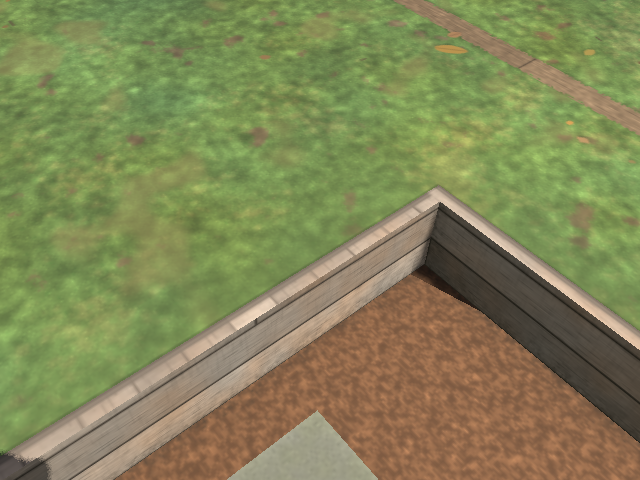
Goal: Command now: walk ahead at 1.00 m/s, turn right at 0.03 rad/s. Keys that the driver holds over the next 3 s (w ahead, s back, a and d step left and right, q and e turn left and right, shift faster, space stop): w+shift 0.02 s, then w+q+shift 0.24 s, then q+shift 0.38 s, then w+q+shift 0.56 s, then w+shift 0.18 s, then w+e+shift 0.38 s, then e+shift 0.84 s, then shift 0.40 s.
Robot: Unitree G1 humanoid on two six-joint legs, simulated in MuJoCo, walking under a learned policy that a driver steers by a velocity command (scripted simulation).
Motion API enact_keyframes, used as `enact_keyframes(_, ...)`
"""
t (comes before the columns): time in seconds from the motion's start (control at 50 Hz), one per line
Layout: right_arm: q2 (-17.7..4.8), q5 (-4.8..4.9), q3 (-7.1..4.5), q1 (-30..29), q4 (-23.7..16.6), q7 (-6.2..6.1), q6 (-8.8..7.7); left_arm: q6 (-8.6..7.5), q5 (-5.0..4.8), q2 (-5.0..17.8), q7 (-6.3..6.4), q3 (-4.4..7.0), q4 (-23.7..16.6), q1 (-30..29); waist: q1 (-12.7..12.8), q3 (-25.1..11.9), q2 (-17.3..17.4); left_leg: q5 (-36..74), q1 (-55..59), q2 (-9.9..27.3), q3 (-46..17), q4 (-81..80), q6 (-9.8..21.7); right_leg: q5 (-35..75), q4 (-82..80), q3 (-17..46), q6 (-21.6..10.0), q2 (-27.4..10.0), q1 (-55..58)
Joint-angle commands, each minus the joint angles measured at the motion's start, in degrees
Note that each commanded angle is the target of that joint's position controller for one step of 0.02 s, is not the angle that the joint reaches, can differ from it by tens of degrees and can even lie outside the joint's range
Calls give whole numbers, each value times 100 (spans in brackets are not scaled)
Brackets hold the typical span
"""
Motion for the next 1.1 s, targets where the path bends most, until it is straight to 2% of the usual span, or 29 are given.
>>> enact_keyframes(0.02, -334, 128, -81, 960, 233, -51, -330, 97, 73, -222, -113, -160, -891, -576, -52, -29, 559, 2118, 2339, 1266, -2207, -1904, 343, 17, -64, 49, -79, -274, -2134)
enact_keyframes(0.06, -125, 71, 35, 779, 170, 0, -224, 182, 67, -182, -228, -270, -1006, -665, 239, 110, 376, 1627, 1605, 682, -1464, -2316, 452, -116, -1276, -399, -43, -167, -1679)
enact_keyframes(0.1, -277, 167, 23, 987, 116, -26, -262, 136, 129, -101, -360, -289, -1163, -1234, 32, 526, 561, 2718, 1312, 911, -1647, -2659, 807, 727, -2077, -601, 218, -147, -1508)
enact_keyframes(0.18, -764, 338, -140, 919, 260, -27, -317, 155, -39, -14, -277, -279, -1462, -2277, -71, 875, 185, 3960, 1465, 930, -1576, -3160, 943, 1128, -4043, -944, 408, 210, -933)
enact_keyframes(0.24, -1087, 388, -187, 861, 471, 4, -311, 184, 35, 47, -119, -173, -1183, -751, 636, -225, 711, 6380, 795, 607, -1278, -1421, 507, 1366, -4222, -924, 344, 780, 2208)
enact_keyframes(0.28, -1424, 496, -292, 287, 393, -51, -259, 202, 197, 321, 65, 26, -637, 1271, 1735, -767, 792, 6250, -159, 586, -1494, 985, 295, 1217, -4190, -395, 144, 156, 4125)
enact_keyframes(0.3, -826, 511, -215, 200, 194, -58, -236, 151, 225, 712, 162, 127, -572, 1730, 1670, -1014, -394, 1645, -796, -156, -1051, 3335, 152, 2613, -4296, 631, -204, -1116, 4644)
enact_keyframes(0.32, -244, 567, -115, 1001, -14, -248, -125, 58, 295, 720, 135, 73, -706, 1672, 849, -1956, -1136, -1768, -1158, -390, -938, 5258, 188, 6779, -3737, 2392, -858, -2912, 5082)
enact_keyframes(0.34, -595, 565, -198, 959, -74, -309, -24, -19, 148, 432, 85, 60, -792, 1281, 746, -2287, -756, -1096, -1506, -271, -1010, 5623, 21, 6711, -4426, 2888, -1534, -2949, 4656)
enact_keyframes(0.38, -905, 255, -327, 46, 8, -246, 261, -267, 9, -365, 33, -114, -778, 404, 498, -473, 69, -521, -1763, 166, -990, 4932, -86, 5117, -5281, 1780, -1515, -2356, 2707)
enact_keyframes(0.46, -686, 226, -374, -364, -377, -37, 739, -286, -74, 42, 56, -44, -412, 525, 4, 398, 21, -423, -1485, 487, -909, 3743, -197, 4767, -6018, 408, -972, -2128, 1238)
enact_keyframes(0.5, -381, 92, -210, -469, -525, 166, 834, -269, 32, 287, 101, 22, -292, 428, -22, 3, -58, 705, -1224, 408, -295, 3378, -188, 5314, -5588, -602, -814, -1837, 1265)
enact_keyframes(0.52, -593, 22, -278, -533, -631, 187, 897, -349, 36, 501, 68, 82, -159, 732, 105, -168, -393, 1174, -1487, 465, -255, 3580, -77, 5508, -5460, -653, -726, -1971, 1786)
enact_keyframes(0.54, -898, 58, -435, -1464, -861, 149, 897, -459, -56, 395, 134, 90, 115, 1217, 396, 339, -600, 961, -2967, 532, -609, 3449, -117, 3857, -5975, -504, -415, -1846, 2624)
enact_keyframes(0.58, -933, 147, -399, -2594, -1411, 142, 927, -480, 59, 582, 197, 161, 205, 1323, 594, 997, -588, 747, -4293, 669, -751, 2712, -256, 1462, -6524, -457, -99, -2078, 3266)
enact_keyframes(0.66, -945, 97, -350, -2968, -1659, 219, 915, -174, 236, 863, 203, 178, 109, 1271, 540, 1277, -33, 803, -4436, 667, -256, 2270, -205, 1291, -6928, -1070, 118, -2026, 3466)
enact_keyframes(0.68, -715, 146, -173, -2722, -1665, 421, 895, -4, 228, 670, 186, 73, -22, 989, 417, 1035, 442, 1912, -3204, 626, 193, 1208, -106, 1408, -6811, -1798, 246, -1720, 3008)
enact_keyframes(0.72, -559, 298, -131, -2832, -1526, 703, 903, 143, 68, 583, 235, -28, 78, 1123, 428, 623, 317, 3123, -1595, 483, 409, 936, 168, 1201, -6977, -2084, 324, -1502, 2501)
enact_keyframes(0.78, -695, 137, -133, -2381, -1355, 423, 854, 332, -100, 1009, 144, 95, 8, 949, -48, 660, -11, 1688, -789, 45, 870, 1015, 540, 4421, -6079, -2477, 466, -1443, 2998)
enact_keyframes(0.82, -1012, 60, -232, -1696, -1166, 114, 668, 666, 56, 1315, 170, 198, 105, 1612, -214, 438, -285, -178, 221, -568, 912, 187, 808, 5624, -4273, -2432, 311, -1680, 3085)
enact_keyframes(0.84, -1431, 52, -432, -367, -611, -2, 644, 690, 178, 1332, 123, 164, -13, 1443, -661, -146, -234, -567, 2052, -645, 324, 14, 1117, 4884, -2521, -2316, 487, -1430, 1971)
enact_keyframes(0.86, -2208, 51, -644, 173, -445, 54, 834, 594, 281, 680, 69, 1, -586, 1518, -373, -839, 273, -1152, 5226, 1117, -3266, 16, 2288, -65, 396, -2007, 1090, -157, -2137)
enact_keyframes(0.88, -2398, 250, -864, 181, -857, 92, 887, 437, 189, 734, 12, 16, -947, 913, -548, -2307, -10, -2415, 5173, 1507, -5317, -1411, 2060, -1262, 1061, -527, 1052, 82, -2055)
enact_keyframes(0.94, -1711, 194, -687, -110, -566, 11, 580, 100, 148, 362, -90, -145, -964, 343, -159, -973, -296, -1690, 2699, 1128, -4621, -2025, 1590, -305, 75, -75, 637, -543, -1555)
enact_keyframes(0.96, -1160, 223, -504, -214, -405, -15, 371, 132, 226, 287, -55, -111, -935, 356, 133, -652, -484, -926, 1686, 891, -4311, -1808, 1362, 494, -377, 225, 641, -546, -1052)
enact_keyframes(0.98, -1187, 239, -485, -25, -17, -77, 289, 282, 311, 93, 61, -135, -1056, -99, 138, -452, 160, -830, 1094, 717, -4301, -1858, 1560, -529, 647, -16, 677, -376, -1122)
enact_keyframes(1.02, -1161, 207, -362, -414, -119, -51, 19, 397, 446, -310, 185, -334, -1223, 40, 595, -820, 95, -1303, 607, 213, -3451, -1862, 1553, -690, 1105, 306, 618, -492, -1521)
enact_keyframes(1.06, -1086, 248, -334, -833, -495, -59, 11, 363, 415, 199, 193, -230, -1246, -272, 443, -271, -146, -1412, -41, 262, -3296, -2469, 1742, -566, -74, 6, 900, -695, -1692)
enact_keyframes(1.1, -1046, 284, -322, -235, -260, 47, -179, 323, 339, 192, 198, -284, -1494, -1166, 46, 334, -279, -862, 81, 494, -3740, -3007, 1707, 608, -1036, 19, 1005, -841, -2332)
